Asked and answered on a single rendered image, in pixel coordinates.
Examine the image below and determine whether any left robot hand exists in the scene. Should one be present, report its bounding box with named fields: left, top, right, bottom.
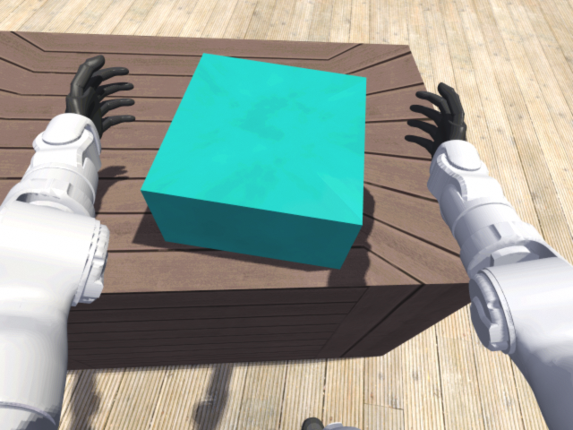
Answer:
left=64, top=55, right=135, bottom=139

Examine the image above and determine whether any right robot hand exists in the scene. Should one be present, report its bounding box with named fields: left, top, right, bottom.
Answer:
left=405, top=82, right=467, bottom=158

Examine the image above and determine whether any pedestal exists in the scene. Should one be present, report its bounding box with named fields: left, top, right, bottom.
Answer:
left=0, top=30, right=471, bottom=370

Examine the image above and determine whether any carton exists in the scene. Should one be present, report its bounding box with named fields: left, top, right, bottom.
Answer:
left=141, top=53, right=366, bottom=269

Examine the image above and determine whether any robot right upper arm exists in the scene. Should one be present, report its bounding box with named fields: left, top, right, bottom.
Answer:
left=469, top=257, right=573, bottom=430

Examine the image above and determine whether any left robot forearm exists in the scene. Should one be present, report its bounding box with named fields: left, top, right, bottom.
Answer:
left=0, top=113, right=101, bottom=227

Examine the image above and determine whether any robot left upper arm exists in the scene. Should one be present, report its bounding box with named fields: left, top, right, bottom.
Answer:
left=0, top=200, right=110, bottom=430

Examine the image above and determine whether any right robot forearm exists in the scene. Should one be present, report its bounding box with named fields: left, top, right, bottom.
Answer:
left=427, top=140, right=573, bottom=279

